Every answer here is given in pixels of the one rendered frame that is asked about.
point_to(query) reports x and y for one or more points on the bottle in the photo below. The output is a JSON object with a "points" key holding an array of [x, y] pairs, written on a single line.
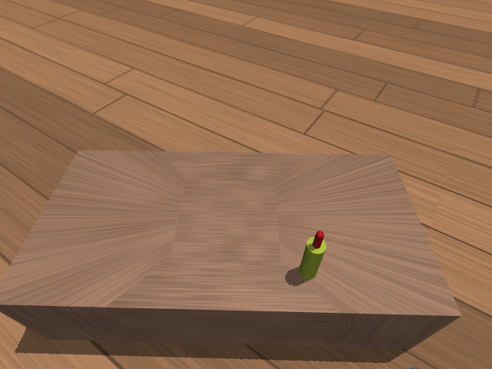
{"points": [[313, 254]]}

